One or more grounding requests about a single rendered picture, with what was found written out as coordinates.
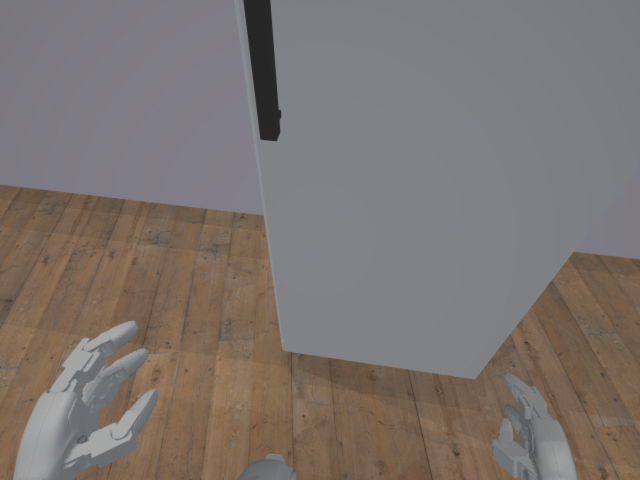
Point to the handle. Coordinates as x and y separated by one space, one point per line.
261 46

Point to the robot left thigh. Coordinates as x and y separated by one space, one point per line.
268 469

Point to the left robot hand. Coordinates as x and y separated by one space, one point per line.
48 449

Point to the right robot hand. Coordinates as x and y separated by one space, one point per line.
542 438

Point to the fridge door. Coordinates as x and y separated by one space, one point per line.
438 163

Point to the robot left shin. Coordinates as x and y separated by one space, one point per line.
275 457

